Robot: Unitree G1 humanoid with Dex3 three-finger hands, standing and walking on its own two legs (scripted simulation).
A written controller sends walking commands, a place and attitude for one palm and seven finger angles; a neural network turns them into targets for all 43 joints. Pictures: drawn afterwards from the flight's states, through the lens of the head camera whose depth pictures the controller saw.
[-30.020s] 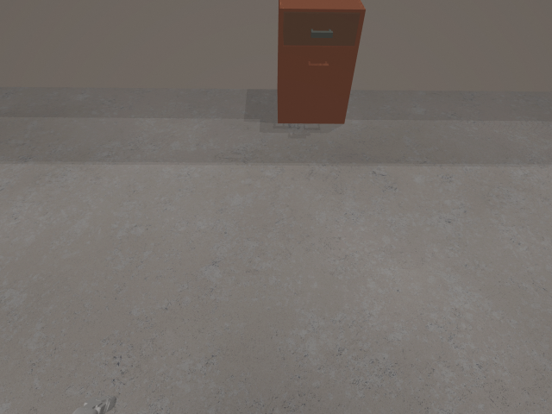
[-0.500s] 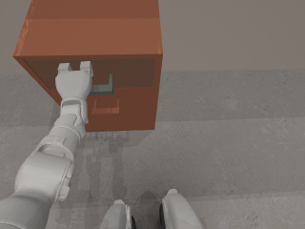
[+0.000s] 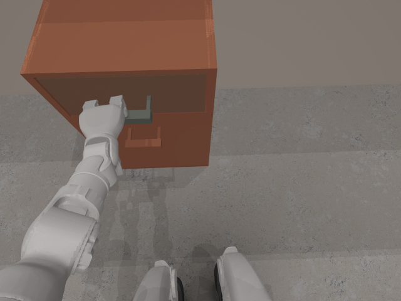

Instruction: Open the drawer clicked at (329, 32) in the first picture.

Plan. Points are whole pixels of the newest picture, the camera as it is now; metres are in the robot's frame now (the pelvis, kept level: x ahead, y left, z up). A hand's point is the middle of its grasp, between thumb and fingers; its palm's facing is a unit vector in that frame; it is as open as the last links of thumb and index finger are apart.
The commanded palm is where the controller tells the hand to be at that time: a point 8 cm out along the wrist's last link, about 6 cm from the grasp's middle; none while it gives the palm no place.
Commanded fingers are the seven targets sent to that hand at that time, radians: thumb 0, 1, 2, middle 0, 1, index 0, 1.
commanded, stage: re-aim the fingers above the handle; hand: left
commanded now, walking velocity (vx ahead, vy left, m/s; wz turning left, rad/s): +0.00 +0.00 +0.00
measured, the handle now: (130, 109) +0.57 +0.14 -0.10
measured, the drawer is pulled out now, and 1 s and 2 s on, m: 0.00 0.00 0.00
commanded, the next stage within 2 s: lower the fingers behind the handle in 0.04 s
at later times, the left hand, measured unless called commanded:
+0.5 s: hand (123, 126) +0.50 +0.14 -0.06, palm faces -0.11 -0.04 -0.99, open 13.9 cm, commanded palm +0.48 +0.14 -0.02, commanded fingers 0.00 -0.50 0.30 -0.30 -1.20 -0.30 -1.20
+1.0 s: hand (129, 131) +0.50 +0.14 -0.10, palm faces -0.04 -0.01 -1.00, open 13.9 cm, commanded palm +0.47 +0.14 -0.05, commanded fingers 0.00 -0.50 0.30 -0.30 -1.20 -0.30 -1.20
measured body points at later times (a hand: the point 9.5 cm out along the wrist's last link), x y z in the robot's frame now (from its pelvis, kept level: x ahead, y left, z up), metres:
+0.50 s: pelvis +0.00 +0.00 -0.02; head +0.16 -0.01 +0.40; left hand +0.50 +0.14 -0.01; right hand +0.00 -0.25 -0.16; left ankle -0.01 +0.11 -0.65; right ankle +0.03 -0.10 -0.65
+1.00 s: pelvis -0.02 +0.00 -0.05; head +0.16 -0.01 +0.36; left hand +0.49 +0.13 -0.04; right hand +0.00 -0.26 -0.19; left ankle -0.01 +0.11 -0.65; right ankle +0.03 -0.10 -0.65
